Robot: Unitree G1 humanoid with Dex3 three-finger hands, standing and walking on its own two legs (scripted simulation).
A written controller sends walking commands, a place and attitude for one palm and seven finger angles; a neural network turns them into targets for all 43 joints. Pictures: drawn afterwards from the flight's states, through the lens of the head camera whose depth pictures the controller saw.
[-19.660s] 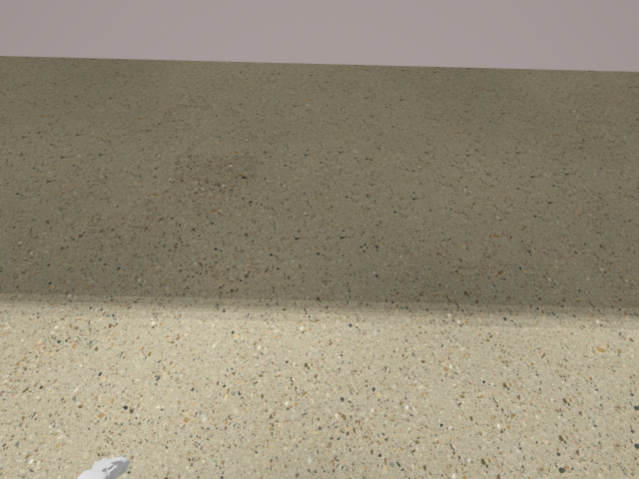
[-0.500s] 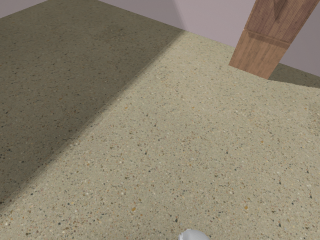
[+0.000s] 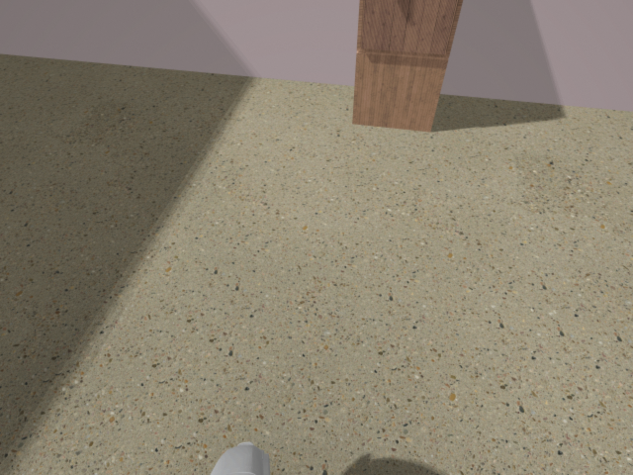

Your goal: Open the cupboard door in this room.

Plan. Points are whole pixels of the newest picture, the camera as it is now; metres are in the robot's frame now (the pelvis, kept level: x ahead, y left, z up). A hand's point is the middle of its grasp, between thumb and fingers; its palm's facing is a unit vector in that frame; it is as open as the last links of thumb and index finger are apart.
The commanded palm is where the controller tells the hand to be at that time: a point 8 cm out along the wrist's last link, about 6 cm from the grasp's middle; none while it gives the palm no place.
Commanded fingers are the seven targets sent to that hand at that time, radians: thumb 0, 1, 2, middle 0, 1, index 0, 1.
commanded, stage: turn or walk to find it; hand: left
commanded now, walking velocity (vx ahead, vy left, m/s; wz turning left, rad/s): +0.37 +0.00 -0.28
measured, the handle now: out of the picture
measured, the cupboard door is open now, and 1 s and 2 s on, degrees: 0 0 0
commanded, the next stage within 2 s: stand and wait in 1.46 s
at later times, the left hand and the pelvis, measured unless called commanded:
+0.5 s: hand (205, 353) +0.33 +0.22 -0.16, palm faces -0.13 -0.97 -0.20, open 7.3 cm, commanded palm none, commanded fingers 0.00 0.90 0.90 -0.20 -0.30 -0.20 -0.30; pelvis +0.22 +0.04 +0.00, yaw -9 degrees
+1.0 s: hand (274, 279) +0.48 +0.11 -0.16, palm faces -0.14 -0.96 -0.26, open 7.1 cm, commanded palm none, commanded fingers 0.00 0.90 0.90 -0.20 -0.30 -0.20 -0.30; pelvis +0.42 -0.08 +0.00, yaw -12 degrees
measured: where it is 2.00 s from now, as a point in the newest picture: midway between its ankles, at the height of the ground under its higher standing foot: (367, 300)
